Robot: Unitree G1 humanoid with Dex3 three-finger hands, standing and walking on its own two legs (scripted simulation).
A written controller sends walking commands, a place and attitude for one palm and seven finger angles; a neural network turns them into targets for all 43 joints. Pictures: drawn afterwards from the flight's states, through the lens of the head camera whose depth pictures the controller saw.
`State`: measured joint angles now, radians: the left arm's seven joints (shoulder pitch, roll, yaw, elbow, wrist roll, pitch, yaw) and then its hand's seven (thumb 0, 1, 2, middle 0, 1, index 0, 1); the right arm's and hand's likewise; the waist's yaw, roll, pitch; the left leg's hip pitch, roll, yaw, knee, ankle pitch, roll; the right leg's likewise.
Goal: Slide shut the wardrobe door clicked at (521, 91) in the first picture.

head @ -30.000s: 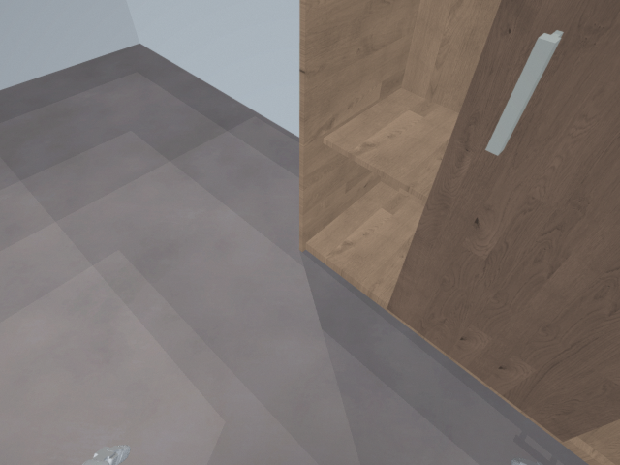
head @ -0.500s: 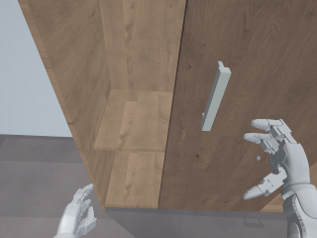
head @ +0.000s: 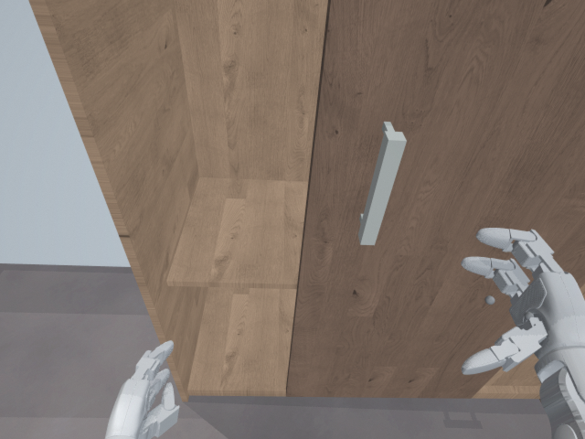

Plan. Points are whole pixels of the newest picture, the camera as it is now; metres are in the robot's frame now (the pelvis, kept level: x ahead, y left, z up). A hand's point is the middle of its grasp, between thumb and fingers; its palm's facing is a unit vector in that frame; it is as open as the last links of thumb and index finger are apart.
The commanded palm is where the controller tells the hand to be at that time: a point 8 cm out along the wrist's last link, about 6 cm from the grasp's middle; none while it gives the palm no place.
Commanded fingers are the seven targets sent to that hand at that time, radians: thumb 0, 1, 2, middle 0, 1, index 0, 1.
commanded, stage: draw the hand back to the body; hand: right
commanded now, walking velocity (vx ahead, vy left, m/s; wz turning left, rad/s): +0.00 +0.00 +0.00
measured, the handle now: (376, 186) +0.44 -0.13 +0.16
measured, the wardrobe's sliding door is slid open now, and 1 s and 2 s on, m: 0.32 0.32 0.32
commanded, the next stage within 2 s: step back with the hand held close in 1.14 s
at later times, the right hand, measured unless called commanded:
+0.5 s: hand (534, 308) +0.22 -0.25 +0.17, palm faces +0.40 +0.84 -0.37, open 11.4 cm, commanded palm +0.17 -0.29 +0.18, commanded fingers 0.00 -0.47 -0.69 0.22 0.56 0.22 0.56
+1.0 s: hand (560, 312) +0.21 -0.28 +0.17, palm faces +0.47 +0.80 -0.38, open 7.6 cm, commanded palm +0.16 -0.31 +0.18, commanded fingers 0.00 -0.90 -0.90 0.20 0.30 0.20 0.30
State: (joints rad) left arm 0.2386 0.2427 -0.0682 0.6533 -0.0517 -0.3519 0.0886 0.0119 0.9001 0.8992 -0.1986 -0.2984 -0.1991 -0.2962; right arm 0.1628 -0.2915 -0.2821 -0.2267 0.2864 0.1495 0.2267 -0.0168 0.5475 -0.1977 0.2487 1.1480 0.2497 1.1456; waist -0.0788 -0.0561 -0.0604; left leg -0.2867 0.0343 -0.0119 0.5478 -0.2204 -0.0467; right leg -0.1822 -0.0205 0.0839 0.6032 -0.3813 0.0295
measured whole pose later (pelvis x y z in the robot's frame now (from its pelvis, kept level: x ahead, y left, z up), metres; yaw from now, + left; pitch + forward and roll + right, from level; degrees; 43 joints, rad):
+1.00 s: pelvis +0.02 -0.01 +0.01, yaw +1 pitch -3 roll +1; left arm 0.21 0.20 0.00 0.67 0.02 -0.20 0.07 0.01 0.90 0.90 -0.20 -0.30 -0.20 -0.30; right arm 0.42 -0.34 -0.35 -0.36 0.05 -0.14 -0.10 0.01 -0.85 -0.88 0.21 0.32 0.21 0.32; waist -0.09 -0.05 0.00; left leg -0.20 0.05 -0.03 0.46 -0.20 -0.06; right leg -0.09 -0.01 0.06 0.51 -0.36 0.01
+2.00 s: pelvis -0.08 -0.03 +0.00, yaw +2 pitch -1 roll +0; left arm 0.22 0.21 0.01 0.61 0.01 -0.12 0.07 0.01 0.90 0.90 -0.20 -0.30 -0.20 -0.30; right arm 0.45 -0.37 -0.41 -0.41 0.00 -0.29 -0.12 0.01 -0.89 -0.90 0.21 0.30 0.21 0.30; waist -0.03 0.02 0.02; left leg -0.41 0.06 -0.08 0.47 -0.11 -0.07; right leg -0.35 0.02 0.02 0.63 -0.28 -0.02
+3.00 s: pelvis -0.24 -0.02 +0.00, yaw +3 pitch -1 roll +1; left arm 0.23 0.19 0.00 0.66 0.01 -0.14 0.06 0.01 0.90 0.90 -0.20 -0.30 -0.20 -0.30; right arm 0.47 -0.41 -0.40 -0.47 0.02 -0.23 -0.12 0.01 -0.89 -0.90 0.21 0.30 0.21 0.30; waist -0.03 0.05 -0.02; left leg -0.31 0.00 0.01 0.52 -0.20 0.02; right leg -0.48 -0.01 -0.03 0.87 -0.36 0.00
